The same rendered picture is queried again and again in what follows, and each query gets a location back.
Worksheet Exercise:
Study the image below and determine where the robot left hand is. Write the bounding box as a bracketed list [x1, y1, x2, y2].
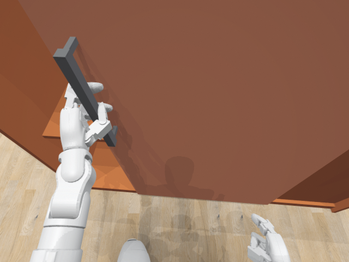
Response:
[60, 82, 113, 151]

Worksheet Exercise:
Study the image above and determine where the left robot forearm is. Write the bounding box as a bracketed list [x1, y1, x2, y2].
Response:
[30, 148, 96, 262]

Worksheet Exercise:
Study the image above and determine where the wardrobe door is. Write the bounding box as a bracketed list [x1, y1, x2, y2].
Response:
[18, 0, 349, 205]
[277, 150, 349, 203]

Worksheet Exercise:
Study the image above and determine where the robot left thigh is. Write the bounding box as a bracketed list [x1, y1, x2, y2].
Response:
[117, 240, 151, 262]

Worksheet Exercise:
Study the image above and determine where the handle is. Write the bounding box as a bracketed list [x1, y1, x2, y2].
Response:
[53, 37, 118, 147]

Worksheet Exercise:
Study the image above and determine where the robot right hand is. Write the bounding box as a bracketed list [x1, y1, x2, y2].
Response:
[248, 213, 291, 262]

